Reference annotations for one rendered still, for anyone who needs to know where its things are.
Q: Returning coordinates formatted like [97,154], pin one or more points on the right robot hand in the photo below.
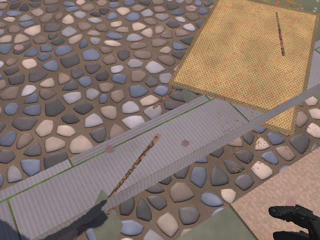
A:
[300,216]

